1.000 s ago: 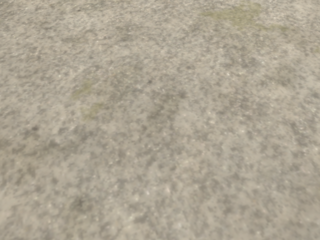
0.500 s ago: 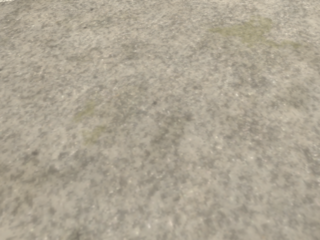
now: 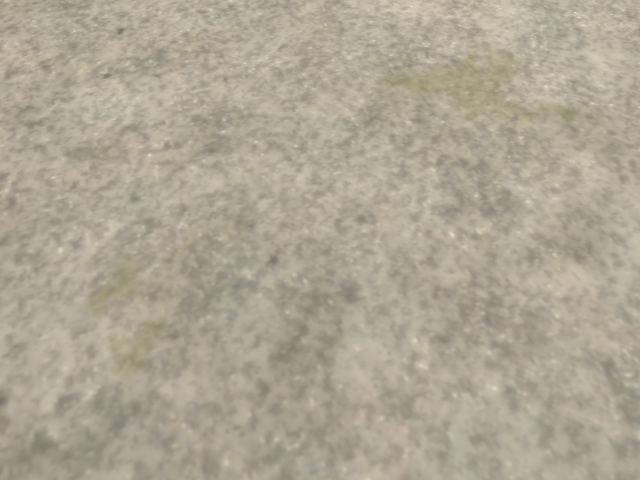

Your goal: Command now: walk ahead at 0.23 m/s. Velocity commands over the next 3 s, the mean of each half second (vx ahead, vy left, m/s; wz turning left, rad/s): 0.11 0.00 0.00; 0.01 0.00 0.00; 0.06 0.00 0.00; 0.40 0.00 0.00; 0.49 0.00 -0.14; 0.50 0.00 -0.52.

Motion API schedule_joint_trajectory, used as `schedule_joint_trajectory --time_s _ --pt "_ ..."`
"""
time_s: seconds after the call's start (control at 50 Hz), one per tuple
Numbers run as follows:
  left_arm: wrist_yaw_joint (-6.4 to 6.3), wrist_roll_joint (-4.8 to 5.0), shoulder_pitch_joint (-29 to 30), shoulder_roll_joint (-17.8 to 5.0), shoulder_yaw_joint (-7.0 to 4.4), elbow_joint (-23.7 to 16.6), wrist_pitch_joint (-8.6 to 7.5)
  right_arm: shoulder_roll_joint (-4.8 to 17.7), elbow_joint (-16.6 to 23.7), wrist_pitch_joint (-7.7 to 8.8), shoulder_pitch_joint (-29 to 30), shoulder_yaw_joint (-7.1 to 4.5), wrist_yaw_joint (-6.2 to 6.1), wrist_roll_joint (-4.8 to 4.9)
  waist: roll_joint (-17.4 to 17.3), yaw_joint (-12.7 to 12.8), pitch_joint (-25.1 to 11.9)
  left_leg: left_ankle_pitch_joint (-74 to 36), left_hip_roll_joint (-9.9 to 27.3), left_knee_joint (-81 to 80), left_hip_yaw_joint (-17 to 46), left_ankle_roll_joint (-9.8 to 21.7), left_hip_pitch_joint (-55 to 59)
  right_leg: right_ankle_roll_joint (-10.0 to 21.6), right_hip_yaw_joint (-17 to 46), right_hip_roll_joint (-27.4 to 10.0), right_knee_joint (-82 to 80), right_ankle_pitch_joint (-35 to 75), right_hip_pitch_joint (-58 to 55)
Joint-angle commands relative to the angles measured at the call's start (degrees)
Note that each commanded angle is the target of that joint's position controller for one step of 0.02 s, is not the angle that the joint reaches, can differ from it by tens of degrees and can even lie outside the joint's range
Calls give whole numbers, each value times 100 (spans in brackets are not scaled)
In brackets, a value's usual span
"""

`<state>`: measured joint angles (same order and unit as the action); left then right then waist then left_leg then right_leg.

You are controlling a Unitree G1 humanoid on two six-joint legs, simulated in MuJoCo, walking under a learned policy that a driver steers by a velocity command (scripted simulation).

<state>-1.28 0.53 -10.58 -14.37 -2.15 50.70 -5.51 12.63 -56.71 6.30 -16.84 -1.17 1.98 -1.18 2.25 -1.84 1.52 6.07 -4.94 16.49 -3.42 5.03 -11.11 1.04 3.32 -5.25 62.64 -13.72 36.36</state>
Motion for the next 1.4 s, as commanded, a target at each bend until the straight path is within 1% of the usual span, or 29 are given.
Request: schedule_joint_trajectory --time_s 0.02,0.06,0.1,0.14,0.16,0.18,0.2,0.22,0.24,0.26,0.28,0.3,0.32,0.34,0.36,0.38,0.4,0.44,0.46,0.48,0.52,0.64,0.84,1.06,1.32,1.34,1.36,1.38,1.4 --pt "-42 -89 -659 -45 -2 -64 92 722 347 54 461 -83 -127 -7 -539 442 -286 -3588 1330 -490 391 869 -760 -155 -182 -17 -1198 855 -995" --pt "-25 -71 -212 -33 22 -141 124 862 255 -14 215 -104 -181 42 -569 226 -406 -3244 1332 -391 369 780 -515 -183 -243 102 -1939 1329 -1173" --pt "-12 -45 54 -150 5 -193 173 920 156 -82 68 -114 -201 79 -604 112 -440 -2751 1465 -292 526 763 -256 -193 -183 161 -2390 1434 -1289" --pt "1 -59 239 -276 -27 -256 185 889 85 -142 70 -109 -214 114 -649 91 -398 -2387 1592 -63 721 718 -34 -117 -131 210 -2773 1198 -1361" --pt "11 -82 228 -316 -46 -254 169 865 70 -168 129 -106 -224 148 -644 143 -403 -2169 1596 137 794 656 50 -45 -151 253 -3068 1149 -1493" --pt "14 -116 76 -354 -79 -183 145 804 65 -190 207 -90 -238 206 -565 260 -450 -1795 1474 427 810 516 86 48 -214 320 -3565 1383 -1816" --pt "-9 -156 -126 -545 -149 -89 129 677 15 -190 8 -56 -247 205 -357 270 -540 -1335 1203 775 792 288 76 156 -105 216 -4025 2224 -2300" --pt "-43 -189 -339 -887 -221 -53 134 538 -21 -150 -390 -13 -255 75 67 71 -858 -386 825 1288 604 53 -288 369 404 -369 -3723 4019 -3122" --pt "-59 -167 -326 -816 -191 3 204 64 -241 -142 -1127 103 -246 24 876 -240 -1191 1360 470 1704 336 -235 -995 1048 937 -940 -3533 4432 -3870" --pt "-20 -140 -386 -328 -85 29 244 149 -250 -216 -947 108 -295 67 862 -36 -1243 1937 478 1971 302 -384 -1008 1324 1306 -1116 -3791 3418 -3606" --pt "15 -131 -285 -197 -46 36 255 357 -162 -320 -573 56 -340 114 709 2 -1046 1941 515 1964 328 -431 -1013 1273 1439 -1013 -4021 2380 -3241" --pt "26 -144 -40 -263 -45 -14 274 397 -137 -433 -372 34 -386 116 581 -51 -926 1763 581 1815 365 -452 -892 1132 1420 -899 -4162 1560 -2900" --pt "28 -137 248 -330 -51 -93 290 406 -146 -538 -303 29 -409 71 518 -125 -785 1485 634 1511 390 -451 -625 945 1276 -759 -4293 749 -2473" --pt "22 -119 504 -400 -68 -149 309 367 -176 -621 -317 47 -412 33 499 -211 -643 1165 668 1177 396 -425 -245 704 1044 -542 -4392 -42 -2002" --pt "12 -85 653 -396 -75 -173 329 397 -218 -657 -322 48 -400 19 415 -209 -359 1140 673 990 368 -391 -235 483 708 -254 -4429 -632 -1723" --pt "7 -67 585 -338 -72 -133 327 508 -294 -640 -301 17 -397 42 149 -99 -85 1238 635 976 332 -364 -422 347 409 4 -4332 -583 -1752" --pt "2 -64 421 -331 -78 -38 304 488 -344 -601 -302 14 -400 61 8 -50 -62 1152 637 925 340 -340 -477 313 314 90 -4146 -88 -1928" --pt "-11 -17 191 -331 -101 94 253 482 -429 -511 -337 6 -394 62 -162 21 -283 786 688 875 383 -364 -463 414 201 125 -3757 1275 -2405" --pt "-11 -11 128 -319 -107 139 245 469 -445 -473 -317 6 -387 69 -213 48 -422 592 701 884 399 -381 -440 471 142 143 -3574 1869 -2623" --pt "-8 -12 97 -299 -113 176 250 445 -466 -451 -304 8 -382 81 -252 71 -532 455 705 910 397 -395 -422 521 109 148 -3454 2233 -2783" --pt "0 -14 111 -271 -125 225 289 397 -498 -458 -266 12 -382 97 -281 91 -555 374 695 936 380 -409 -408 566 82 154 -3370 2395 -2870" --pt "-6 -20 203 -217 -151 363 423 328 -598 -539 -338 19 -418 94 -256 87 -251 522 685 901 365 -392 -442 500 0 243 -3406 1868 -2688" --pt "-60 -27 258 -192 -164 597 536 239 -672 -507 -496 25 -449 89 -239 133 12 875 700 715 374 -370 -607 373 -36 317 -3519 1239 -2710" --pt "-93 -33 241 -143 -142 836 563 103 -697 -465 -691 12 -457 86 -258 166 178 1220 687 525 372 -343 -707 298 -22 337 -3667 747 -2675" --pt "-109 -27 108 -97 -97 1044 555 10 -679 -441 -906 -8 -449 94 -259 184 205 1167 673 451 371 -317 -699 272 -20 339 -3695 749 -2665" --pt "-109 -29 1 -50 -84 1113 559 -15 -737 -449 -1042 -10 -451 100 -293 171 89 1712 654 381 362 -276 -648 273 -102 419 -3674 116 -2693" --pt "-113 0 -43 -102 -106 1140 562 94 -733 -464 -1083 -51 -463 133 -383 160 197 2424 669 329 441 -159 -715 276 -240 563 -3526 -771 -2521" --pt "-112 28 -39 -152 -132 1137 543 246 -662 -468 -1040 -103 -480 163 -532 136 369 3160 791 234 660 25 -764 285 -384 701 -3316 -1602 -2170" --pt "-97 40 139 -157 -135 1060 486 339 -611 -445 -1146 -138 -491 198 -633 27 573 3780 1068 -16 1057 242 -718 295 -436 743 -3043 -1921 -1697"
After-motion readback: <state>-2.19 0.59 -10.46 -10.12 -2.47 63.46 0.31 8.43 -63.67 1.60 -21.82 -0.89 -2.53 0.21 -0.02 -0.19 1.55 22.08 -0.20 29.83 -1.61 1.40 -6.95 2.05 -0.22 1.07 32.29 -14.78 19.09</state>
